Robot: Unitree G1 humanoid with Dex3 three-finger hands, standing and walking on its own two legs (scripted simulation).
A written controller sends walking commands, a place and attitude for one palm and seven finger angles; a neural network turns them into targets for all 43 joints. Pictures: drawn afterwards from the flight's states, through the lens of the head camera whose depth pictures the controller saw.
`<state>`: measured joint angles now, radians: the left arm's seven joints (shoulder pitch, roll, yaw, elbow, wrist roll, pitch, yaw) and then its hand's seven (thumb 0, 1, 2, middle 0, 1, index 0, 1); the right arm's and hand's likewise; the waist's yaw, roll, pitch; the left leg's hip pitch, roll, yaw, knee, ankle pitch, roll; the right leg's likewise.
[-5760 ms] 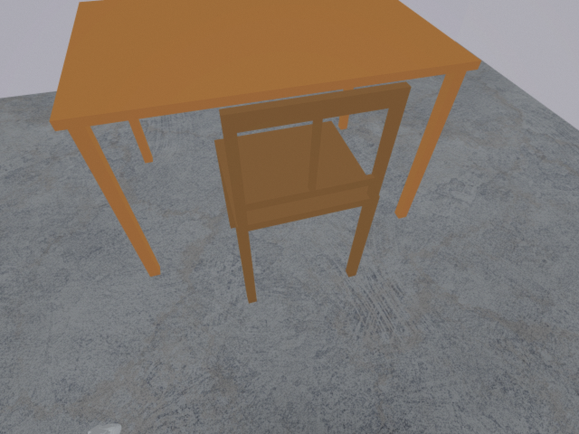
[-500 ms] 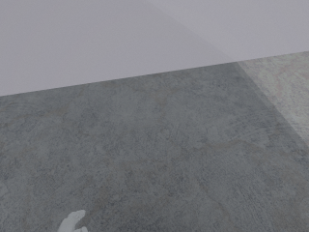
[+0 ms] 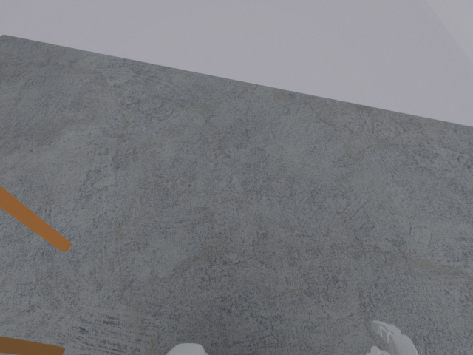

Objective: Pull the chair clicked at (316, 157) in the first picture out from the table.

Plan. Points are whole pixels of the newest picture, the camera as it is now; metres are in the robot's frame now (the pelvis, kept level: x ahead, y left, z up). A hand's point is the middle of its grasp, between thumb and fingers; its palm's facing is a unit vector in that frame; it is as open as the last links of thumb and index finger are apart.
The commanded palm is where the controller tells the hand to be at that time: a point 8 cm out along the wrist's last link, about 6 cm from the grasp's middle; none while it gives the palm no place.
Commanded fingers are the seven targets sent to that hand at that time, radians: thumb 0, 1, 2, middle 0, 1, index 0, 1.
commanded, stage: turn to face it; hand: left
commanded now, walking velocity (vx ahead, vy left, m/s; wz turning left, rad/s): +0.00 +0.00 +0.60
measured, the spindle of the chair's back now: out of the picture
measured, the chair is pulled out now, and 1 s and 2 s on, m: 0.00 0.00 0.00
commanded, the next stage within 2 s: none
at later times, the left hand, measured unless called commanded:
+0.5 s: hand out of the picture +0.11 +0.26 -0.14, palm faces +0.27 -0.92 -0.27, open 7.4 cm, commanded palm none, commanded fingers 0.00 0.90 0.90 -0.20 -0.30 -0.20 -0.30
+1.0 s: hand out of the picture -0.08 +0.20 -0.16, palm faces +0.58 -0.77 -0.27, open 7.4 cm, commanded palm none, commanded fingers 0.00 0.90 0.90 -0.20 -0.30 -0.20 -0.30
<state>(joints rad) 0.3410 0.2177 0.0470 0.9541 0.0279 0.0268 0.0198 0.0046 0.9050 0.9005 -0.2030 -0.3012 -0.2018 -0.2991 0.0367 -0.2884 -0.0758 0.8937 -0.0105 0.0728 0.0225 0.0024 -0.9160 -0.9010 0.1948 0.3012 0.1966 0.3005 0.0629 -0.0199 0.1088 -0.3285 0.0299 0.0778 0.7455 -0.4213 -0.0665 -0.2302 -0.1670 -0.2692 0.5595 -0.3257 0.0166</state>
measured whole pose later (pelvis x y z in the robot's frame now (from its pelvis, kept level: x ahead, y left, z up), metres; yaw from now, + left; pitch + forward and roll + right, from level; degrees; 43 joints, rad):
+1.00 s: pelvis +0.00 +0.00 +0.00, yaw +35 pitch +0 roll +1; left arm 0.25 0.23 0.05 0.91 0.03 0.03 0.02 0.00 0.90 0.90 -0.20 -0.30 -0.20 -0.30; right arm 0.13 -0.27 -0.09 0.92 -0.01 0.07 0.03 0.00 -0.91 -0.90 0.20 0.30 0.20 0.30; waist 0.02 -0.02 0.11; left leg -0.34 0.04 0.07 0.76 -0.43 -0.07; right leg -0.23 -0.17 -0.24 0.56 -0.30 0.03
